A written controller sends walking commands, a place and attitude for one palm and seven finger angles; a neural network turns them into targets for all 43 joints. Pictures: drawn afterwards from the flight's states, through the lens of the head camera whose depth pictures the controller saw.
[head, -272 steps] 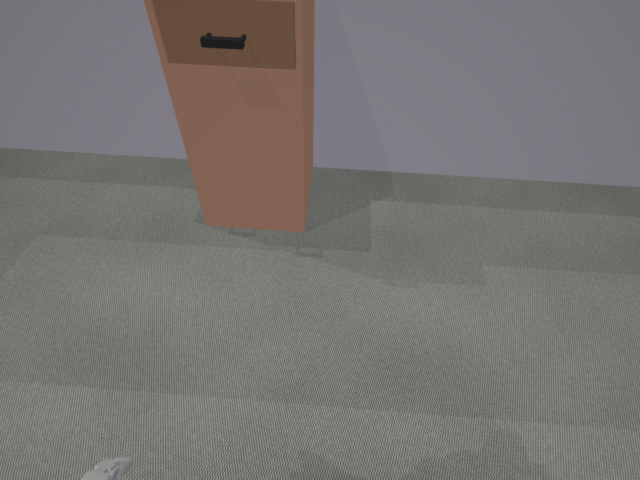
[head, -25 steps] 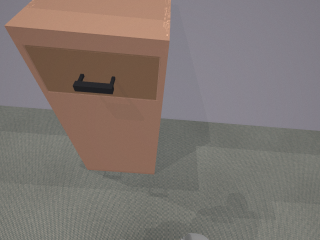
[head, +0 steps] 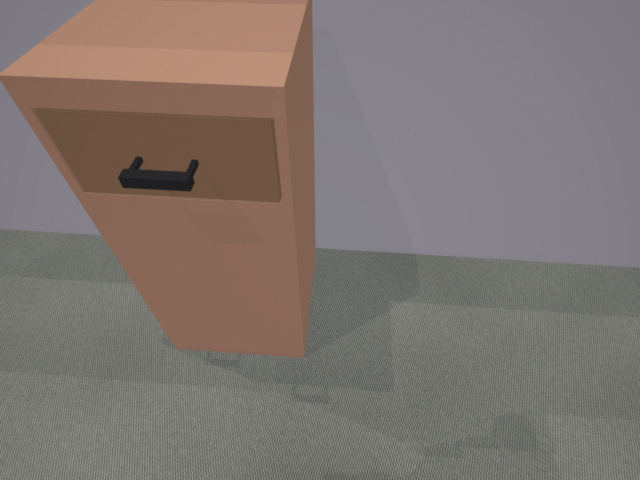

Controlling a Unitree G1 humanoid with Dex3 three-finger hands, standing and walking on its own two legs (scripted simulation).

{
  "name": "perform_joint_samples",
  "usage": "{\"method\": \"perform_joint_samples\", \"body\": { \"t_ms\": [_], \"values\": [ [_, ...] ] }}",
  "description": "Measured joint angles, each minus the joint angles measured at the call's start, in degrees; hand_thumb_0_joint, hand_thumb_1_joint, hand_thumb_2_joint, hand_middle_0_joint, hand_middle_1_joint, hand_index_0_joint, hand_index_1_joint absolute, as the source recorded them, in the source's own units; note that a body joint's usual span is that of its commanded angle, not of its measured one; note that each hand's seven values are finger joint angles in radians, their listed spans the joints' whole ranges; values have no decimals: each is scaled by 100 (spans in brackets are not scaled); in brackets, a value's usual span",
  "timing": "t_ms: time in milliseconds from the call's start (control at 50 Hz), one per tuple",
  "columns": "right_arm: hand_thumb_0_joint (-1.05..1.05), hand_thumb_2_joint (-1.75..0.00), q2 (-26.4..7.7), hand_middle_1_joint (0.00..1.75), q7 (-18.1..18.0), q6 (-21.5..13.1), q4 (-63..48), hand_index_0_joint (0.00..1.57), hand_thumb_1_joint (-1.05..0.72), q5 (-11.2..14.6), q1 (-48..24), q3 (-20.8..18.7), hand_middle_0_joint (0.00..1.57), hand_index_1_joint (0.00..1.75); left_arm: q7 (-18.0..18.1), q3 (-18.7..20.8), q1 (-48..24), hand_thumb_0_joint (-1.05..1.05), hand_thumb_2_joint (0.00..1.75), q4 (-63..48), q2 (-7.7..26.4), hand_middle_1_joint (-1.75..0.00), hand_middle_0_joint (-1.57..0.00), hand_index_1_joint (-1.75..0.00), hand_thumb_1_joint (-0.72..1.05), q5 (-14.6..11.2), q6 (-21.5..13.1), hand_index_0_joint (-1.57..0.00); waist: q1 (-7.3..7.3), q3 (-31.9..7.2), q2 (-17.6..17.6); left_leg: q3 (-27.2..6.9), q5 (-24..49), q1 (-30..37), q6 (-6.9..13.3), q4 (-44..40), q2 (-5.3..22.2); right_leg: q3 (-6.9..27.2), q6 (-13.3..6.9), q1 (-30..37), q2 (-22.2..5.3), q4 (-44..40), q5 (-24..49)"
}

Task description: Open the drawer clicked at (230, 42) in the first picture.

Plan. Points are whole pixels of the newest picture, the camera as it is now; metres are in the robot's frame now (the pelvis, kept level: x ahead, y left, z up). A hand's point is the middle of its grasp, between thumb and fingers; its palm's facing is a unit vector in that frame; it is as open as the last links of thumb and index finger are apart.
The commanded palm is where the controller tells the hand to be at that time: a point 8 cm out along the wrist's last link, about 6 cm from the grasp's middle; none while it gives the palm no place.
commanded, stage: come to a stop and stand still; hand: left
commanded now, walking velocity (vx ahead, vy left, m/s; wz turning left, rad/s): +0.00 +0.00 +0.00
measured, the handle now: (161, 171) +0.58 +0.31 +0.04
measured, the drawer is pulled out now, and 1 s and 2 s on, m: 0.00 0.00 0.00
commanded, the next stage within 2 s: look again from close up in 1.04 s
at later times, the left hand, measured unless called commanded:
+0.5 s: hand out of the picture -0.03 +0.17 -0.17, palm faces +0.04 -0.99 -0.16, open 7.4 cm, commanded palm none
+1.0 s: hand out of the picture +0.00 +0.20 -0.17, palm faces +0.01 -0.98 -0.18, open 7.3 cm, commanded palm none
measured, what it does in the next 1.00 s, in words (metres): stands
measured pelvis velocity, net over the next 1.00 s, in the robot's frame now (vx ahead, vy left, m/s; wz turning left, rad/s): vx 0.01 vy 0.03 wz -0.04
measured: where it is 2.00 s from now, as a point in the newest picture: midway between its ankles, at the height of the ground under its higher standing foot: outside the picture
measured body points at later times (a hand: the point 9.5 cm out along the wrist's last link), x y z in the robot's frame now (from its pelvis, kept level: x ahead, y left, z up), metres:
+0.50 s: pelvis -0.01 +0.01 +0.01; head +0.00 +0.01 +0.46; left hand -0.03 +0.22 -0.15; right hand -0.04 -0.20 -0.15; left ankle -0.04 +0.14 -0.74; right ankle -0.01 -0.07 -0.74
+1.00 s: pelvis +0.01 +0.03 +0.01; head +0.01 +0.03 +0.46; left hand +0.00 +0.25 -0.15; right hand -0.02 -0.18 -0.16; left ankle -0.04 +0.14 -0.74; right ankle -0.01 -0.07 -0.74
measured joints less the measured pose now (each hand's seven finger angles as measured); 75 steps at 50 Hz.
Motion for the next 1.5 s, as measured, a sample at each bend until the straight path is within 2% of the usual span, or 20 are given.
{"method": "perform_joint_samples", "body": {
  "t_ms": [80,240,440,780,1140,1200,1280,1500],
  "values": [
    [1,-90,55,30,-54,-28,87,20,-91,-15,-64,68,20,30,-15,-25,136,0,90,212,57,-30,-20,-30,95,-5,15,-21,83,-25,-108,72,95,190,-43,-208,18,67,0,195,38,-280,177],
    [1,-90,-34,30,-42,-28,74,20,-92,-21,-81,105,20,30,-71,-134,441,0,90,490,-82,-30,-20,-30,92,20,48,-20,94,-53,-21,135,264,356,1,-457,6,125,24,372,51,-592,389],
    [0,-90,74,30,-15,-75,149,20,-91,-19,178,156,20,30,-71,-165,652,0,90,569,-197,-30,-20,-30,91,17,3,-20,94,-20,-84,192,342,303,67,-573,-53,182,79,301,2,-702,492],
    [0,-90,221,30,-45,-211,242,20,-90,17,320,206,20,30,-6,-188,533,1,90,540,-139,-30,-20,-30,92,29,-67,-20,29,-96,-96,289,240,431,198,-600,-206,288,226,316,-149,-532,331],
    [0,-90,39,30,-54,-260,171,20,-90,21,142,172,20,30,-19,-183,484,1,90,500,-85,-30,-20,-30,91,41,-73,-20,51,-43,-118,311,201,530,267,-649,-279,316,300,386,-218,-521,274],
    [0,-90,-53,30,28,-199,-65,20,-90,28,66,190,20,30,69,-238,457,1,90,429,-84,-30,-20,-30,91,69,-188,-20,22,21,-65,287,27,193,270,-200,-219,289,302,167,-187,-323,235],
    [0,-90,-99,30,29,-236,-301,20,-91,-17,46,192,20,30,29,-259,457,1,90,354,-52,-30,-20,-30,91,55,-170,-20,-39,26,-65,249,-103,-7,327,113,-266,260,319,-20,-257,4,88],
    [1,-90,-102,30,10,-197,-287,20,-92,-26,122,231,20,30,-7,-239,504,1,90,187,19,-30,-20,-30,92,64,-45,-20,41,-186,-123,288,-116,107,404,199,-364,307,393,50,-362,176,41]
  ]
}}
